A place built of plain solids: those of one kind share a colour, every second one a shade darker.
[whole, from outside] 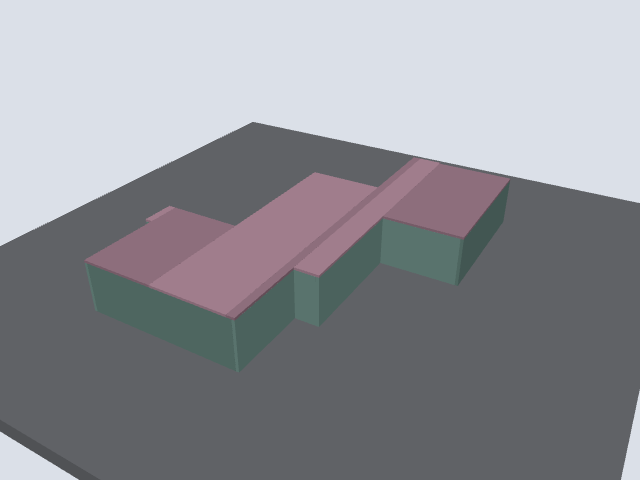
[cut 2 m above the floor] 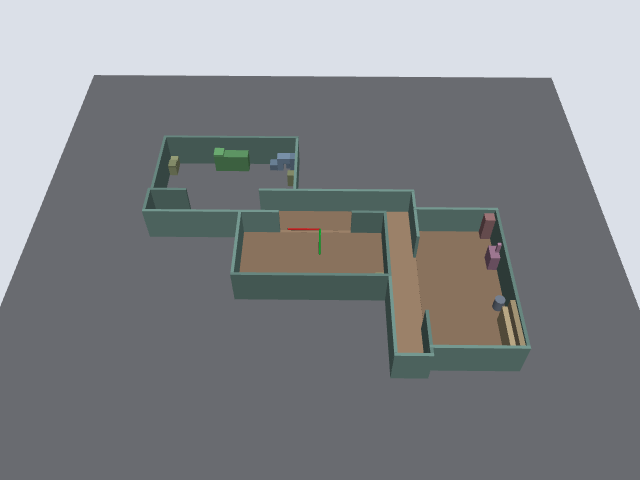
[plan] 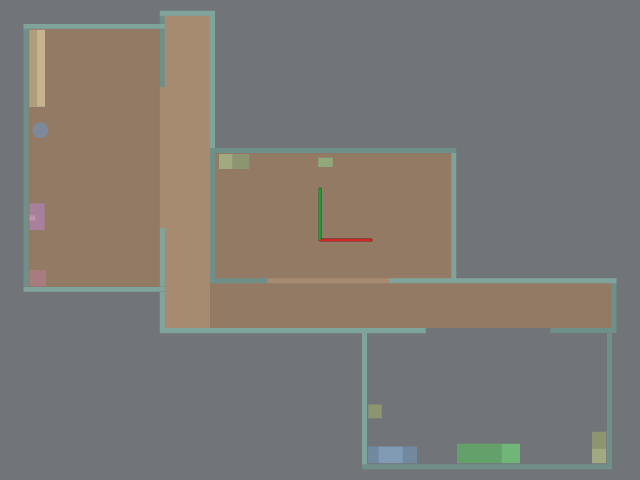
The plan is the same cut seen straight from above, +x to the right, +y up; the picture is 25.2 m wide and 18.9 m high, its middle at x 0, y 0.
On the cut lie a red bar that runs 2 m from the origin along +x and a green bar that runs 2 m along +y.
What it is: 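One storey of an old house, long lived in; a hall and three lower rooms beside it, each open to the hall along a stretch without wall, rail or kerb; a room's floor lies below the hall's by a bare drop, by one riser or not at all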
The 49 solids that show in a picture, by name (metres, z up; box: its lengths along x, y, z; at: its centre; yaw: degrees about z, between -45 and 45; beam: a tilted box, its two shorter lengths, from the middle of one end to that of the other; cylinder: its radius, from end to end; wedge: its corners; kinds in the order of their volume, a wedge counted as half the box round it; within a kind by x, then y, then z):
{
 "floor_1": {"box": [5.16, 10.16, 0.46], "at": [-8.89, 3.23, 0.18]},
 "floor_2": {"box": [0.2, 5.53, 0.46], "at": [-6.21, 3.25, 0.18]},
 "floor_3": {"box": [1.78, 12.3, 0.63], "at": [-5.22, 2.68, 0.26]},
 "floor_4": {"box": [4.78, 0.2, 0.63], "at": [0.32, -1.6, 0.26]},
 "floor_5": {"box": [9.3, 4.93, 0.63], "at": [0.52, 0.96, 0.26]},
 "floor_6": {"box": [15.81, 1.76, 0.63], "at": [3.57, -2.59, 0.26]},
 "wall_1": {"box": [0.2, 10.16, 3.39], "at": [-11.58, 3.23, 1.65]},
 "wall_2": {"box": [5.56, 0.2, 3.39], "at": [-8.89, -1.94, 1.65]},
 "wall_3": {"box": [5.56, 0.2, 3.39], "at": [-8.89, 8.41, 1.65]},
 "wall_4": {"box": [0.2, 1.42, 3.39], "at": [-6.21, -2.76, 1.65]},
 "wall_5": {"box": [0.2, 2.33, 3.39], "at": [-6.21, -0.68, 1.65]},
 "wall_6": {"box": [0.2, 2.29, 3.39], "at": [-6.21, 7.17, 1.65]},
 "wall_7": {"box": [0.2, 0.32, 3.39], "at": [-6.21, 8.67, 1.65]},
 "wall_8": {"box": [2.18, 0.2, 3.39], "at": [-5.22, 8.93, 1.65]},
 "wall_9": {"box": [0.2, 4.93, 3.39], "at": [-4.23, 0.96, 1.65]},
 "wall_10": {"box": [0.2, 5.21, 3.39], "at": [-4.23, 6.22, 1.65]},
 "wall_11": {"box": [2.27, 0.2, 3.39], "at": [-3.2, -1.6, 1.65]},
 "wall_12": {"box": [10.48, 0.2, 3.39], "at": [-1.08, -3.57, 1.65]},
 "wall_13": {"box": [9.7, 0.2, 3.39], "at": [0.52, 3.52, 1.65]},
 "wall_14": {"box": [0.2, 5.16, 3.39], "at": [1.75, -6.25, 1.65]},
 "wall_15": {"box": [0.2, 4.93, 3.39], "at": [5.26, 0.96, 1.65]},
 "wall_16": {"box": [9.85, 0.2, 3.39], "at": [6.58, -8.93, 1.65]},
 "wall_17": {"box": [8.96, 0.2, 3.39], "at": [7.2, -1.6, 1.65]},
 "wall_18": {"box": [2.6, 0.2, 3.39], "at": [10.38, -3.57, 1.65]},
 "wall_19": {"box": [0.2, 5.16, 3.39], "at": [11.4, -6.25, 1.65]},
 "wall_20": {"box": [0.2, 1.76, 3.39], "at": [11.58, -2.59, 1.65]},
 "roof_1": {"box": [7.54, 4.89, 0.16], "at": [-7.91, 6.07, 3.42]},
 "roof_2": {"box": [2.18, 0.52, 0.16], "at": [-5.22, 8.77, 3.42]},
 "roof_3": {"box": [17.04, 5.13, 0.16], "at": [-3.16, 1.06, 3.42]},
 "roof_4": {"box": [23.35, 0.54, 0.16], "at": [0.0, -1.77, 3.42]},
 "roof_5": {"box": [17.99, 1.62, 0.16], "at": [2.68, -2.86, 3.42]},
 "roof_6": {"box": [9.85, 5.36, 0.16], "at": [6.58, -6.35, 3.42]},
 "kitchen_run_1": {"box": [0.3, 3.04, 2.1], "at": [-11.29, 6.76, 1.46]},
 "kitchen_run_2": {"box": [0.32, 3.04, 1.44], "at": [-10.98, 6.76, 1.13]},
 "workbench_1": {"box": [2.49, 0.77, 1.46], "at": [6.64, -8.41, 0.68]},
 "workbench_2": {"box": [0.72, 0.77, 0.21], "at": [7.52, -8.41, 1.51]},
 "carton_stack_1": {"box": [0.52, 0.59, 0.27], "at": [-3.71, 3.09, 1.7]},
 "carton_stack_2": {"box": [1.19, 0.59, 0.98], "at": [-3.38, 3.09, 1.07]},
 "carton_stack_3": {"box": [0.53, 0.54, 1.15], "at": [2.16, -6.75, 0.52]},
 "carton_stack_4": {"box": [0.56, 1.25, 0.82], "at": [10.99, -8.17, 0.36]},
 "carton_stack_5": {"box": [0.56, 0.68, 0.15], "at": [10.99, -7.88, 0.85]},
 "desk_1": {"box": [0.43, 0.66, 1.21], "at": [2.1, -8.46, 0.55]},
 "desk_2": {"box": [0.94, 0.66, 0.47], "at": [2.79, -8.46, 0.92]},
 "desk_3": {"box": [0.56, 0.66, 0.57], "at": [3.54, -8.46, 0.23]},
 "cooker_1": {"box": [0.23, 0.2, 0.74], "at": [-11.33, 0.87, 1.99]},
 "cooker_2": {"box": [0.6, 1.04, 1.21], "at": [-11.14, 0.92, 1.01]},
 "fridge_1": {"box": [0.65, 0.63, 1.88], "at": [-11.12, -1.49, 1.35]},
 "stool_pouffe_round_1": {"cylinder": 0.31, "from": [-11.01, 4.32, 0.41], "to": [-11.01, 4.32, 1.24]},
 "crate_stack_1": {"box": [0.58, 0.37, 0.74], "at": [0.22, 3.06, 0.95]}
}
